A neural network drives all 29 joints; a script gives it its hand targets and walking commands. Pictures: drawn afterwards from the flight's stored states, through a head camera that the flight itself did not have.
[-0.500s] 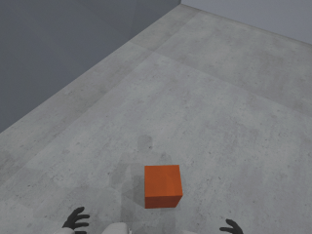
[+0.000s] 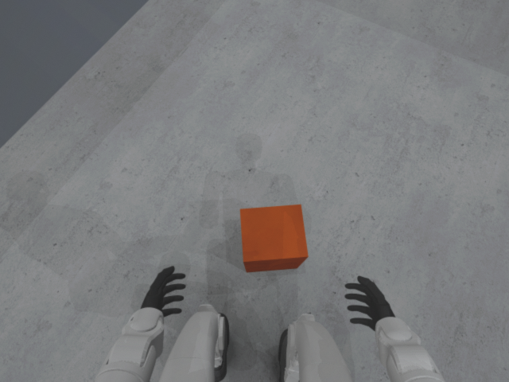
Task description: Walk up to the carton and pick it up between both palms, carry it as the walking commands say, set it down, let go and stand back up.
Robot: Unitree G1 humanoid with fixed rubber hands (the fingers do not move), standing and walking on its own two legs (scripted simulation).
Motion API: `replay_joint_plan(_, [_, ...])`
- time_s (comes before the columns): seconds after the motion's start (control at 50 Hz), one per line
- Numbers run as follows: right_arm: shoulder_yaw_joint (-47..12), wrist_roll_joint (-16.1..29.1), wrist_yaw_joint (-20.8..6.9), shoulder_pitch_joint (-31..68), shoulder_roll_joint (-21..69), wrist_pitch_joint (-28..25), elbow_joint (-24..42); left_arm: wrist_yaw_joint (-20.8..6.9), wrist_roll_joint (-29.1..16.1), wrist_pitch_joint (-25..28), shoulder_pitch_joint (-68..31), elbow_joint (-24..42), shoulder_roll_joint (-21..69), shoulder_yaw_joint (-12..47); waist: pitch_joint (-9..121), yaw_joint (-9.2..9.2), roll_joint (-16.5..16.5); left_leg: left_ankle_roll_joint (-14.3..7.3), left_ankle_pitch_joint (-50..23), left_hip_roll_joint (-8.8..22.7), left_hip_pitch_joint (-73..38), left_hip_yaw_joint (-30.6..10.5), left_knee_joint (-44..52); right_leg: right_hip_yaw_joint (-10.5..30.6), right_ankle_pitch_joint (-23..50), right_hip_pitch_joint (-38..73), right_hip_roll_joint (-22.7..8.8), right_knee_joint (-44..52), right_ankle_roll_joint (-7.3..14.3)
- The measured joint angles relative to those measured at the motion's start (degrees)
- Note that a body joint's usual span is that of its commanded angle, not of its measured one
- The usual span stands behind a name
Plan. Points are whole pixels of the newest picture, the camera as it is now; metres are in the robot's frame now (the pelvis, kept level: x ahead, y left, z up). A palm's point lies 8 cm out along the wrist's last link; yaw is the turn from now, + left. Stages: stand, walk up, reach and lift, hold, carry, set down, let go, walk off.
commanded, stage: reach and lift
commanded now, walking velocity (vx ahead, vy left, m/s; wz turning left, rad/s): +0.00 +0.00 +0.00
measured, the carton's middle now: (271, 241) +0.42 -0.04 -0.58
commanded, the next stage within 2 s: none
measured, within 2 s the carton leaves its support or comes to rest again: neither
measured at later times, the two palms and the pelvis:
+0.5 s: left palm (175, 236) +0.34 +0.17 -0.15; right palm (364, 240) +0.34 -0.20 -0.15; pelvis -0.07 +0.02 -0.03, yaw -1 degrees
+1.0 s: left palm (196, 191) +0.44 +0.14 -0.19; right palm (359, 187) +0.46 -0.21 -0.19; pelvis -0.03 +0.01 -0.04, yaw -2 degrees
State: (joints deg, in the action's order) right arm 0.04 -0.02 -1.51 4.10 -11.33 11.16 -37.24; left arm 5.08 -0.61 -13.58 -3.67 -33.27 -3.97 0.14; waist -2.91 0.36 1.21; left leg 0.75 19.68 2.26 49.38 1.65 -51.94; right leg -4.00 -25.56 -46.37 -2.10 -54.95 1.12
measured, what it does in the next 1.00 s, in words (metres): stands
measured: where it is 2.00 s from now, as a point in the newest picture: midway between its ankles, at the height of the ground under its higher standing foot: (252, 367)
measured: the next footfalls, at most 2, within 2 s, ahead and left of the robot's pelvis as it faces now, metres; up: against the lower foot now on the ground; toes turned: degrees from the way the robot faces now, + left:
none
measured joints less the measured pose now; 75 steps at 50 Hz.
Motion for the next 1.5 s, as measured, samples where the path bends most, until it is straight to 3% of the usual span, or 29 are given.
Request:
replay_joint_plan(0.2, [0.2,0.0,0.7,14.3,-2.6,5.1,0.1,2.4,0.0,-4.4,-11.5,-1.2,-0.4,-1.3,-4.3,0.0,-0.7,0.1,-2.2,0.0,3.8,0.0,-4.1,0.5,1.8,-4.2,0.0,-4.6,0.0])
replay_joint_plan(0.32, [1.1,0.0,0.4,31.0,-4.2,7.8,-6.5,5.0,0.0,-7.8,-26.3,-5.5,-1.6,-2.2,-10.2,0.02,-1.0,0.1,-2.4,0.0,6.4,0.0,-6.0,0.7,3.5,-6.7,0.0,-6.0,0.0])
replay_joint_plan(0.44, [3.2,0.1,0.1,41.3,-5.5,6.1,-13.8,7.9,0.0,-6.6,-37.8,-9.2,-1.8,-4.2,-11.9,0.0,-0.6,0.0,-4.3,0.0,11.1,-0.1,-6.6,0.8,4.3,-11.3,0.2,-6.6,0.0])
replay_joint_plan(0.56, [4.1,1.4,0.2,46.3,-6.2,0.8,-14.5,9.8,0.0,-1.5,-44.4,-11.0,-1.8,-5.5,-11.7,0.01,-0.6,-0.5,-3.8,0.0,16.3,0.0,-7.1,0.9,4.1,-16.4,0.2,-6.8,0.0])
replay_joint_plan(0.68, [5.0,1.6,0.7,52.0,-7.4,-3.2,-15.9,10.2,0.0,2.0,-46.5,-10.3,-1.4,-5.5,-11.2,0.01,-0.2,-0.5,-3.4,0.0,21.0,-0.1,-7.1,0.9,3.6,-21.3,0.2,-7.1,0.0])
replay_joint_plan(0.78, [5.5,3.9,2.2,56.1,-8.8,-4.6,-16.0,10.3,0.0,4.1,-49.4,-9.3,-2.1,-6.7,-11.3,0.01,0.0,-0.5,-3.2,0.0,23.6,-0.1,-7.1,1.1,3.1,-24.0,0.4,-7.2,0.0])
replay_joint_plan(0.94, [5.4,5.5,2.3,60.2,-8.9,-5.7,-16.0,9.8,0.0,6.2,-52.4,-8.3,-3.3,-9.2,-11.2,0.01,-0.1,-0.5,-3.3,0.0,26.0,-0.1,-7.0,2.2,3.1,-27.0,0.9,-7.1,0.0])
replay_joint_plan(1.06, [5.5,5.6,2.3,62.4,-9.0,-6.4,-16.4,8.4,0.0,7.3,-55.3,-10.7,-3.2,-10.7,-9.4,0.01,0.1,-0.5,-3.8,0.0,29.2,-0.1,-6.7,2.8,3.7,-30.6,1.3,-7.2,0.0])
replay_joint_plan(1.16, [5.6,5.6,2.1,64.3,-8.8,-6.7,-18.0,7.0,0.0,8.5,-57.1,-14.3,-3.0,-15.4,-8.5,0.01,-0.2,-0.5,-3.8,0.0,33.3,-0.1,-7.1,3.8,4.5,-35.5,1.9,-8.2,0.0])
replay_joint_plan(1.3, [5.6,5.6,2.1,69.4,-10.5,-6.6,-17.8,7.4,0.0,9.3,-59.7,-8.3,-5.1,-17.2,-14.9,0.09,-0.7,-0.4,-3.9,0.0,37.1,-0.1,-11.8,4.3,4.1,-39.8,2.0,-13.4,0.0])
replay_joint_plan(1.5, [5.6,6.3,2.8,80.6,-12.9,-2.5,-17.3,7.3,0.0,5.9,-72.7,-14.4,-7.7,-17.2,-26.5,0.08,-1.3,-0.2,0.1,0.0,41.4,-0.1,-26.0,4.8,0.6,-44.3,2.0,-27.9,0.0])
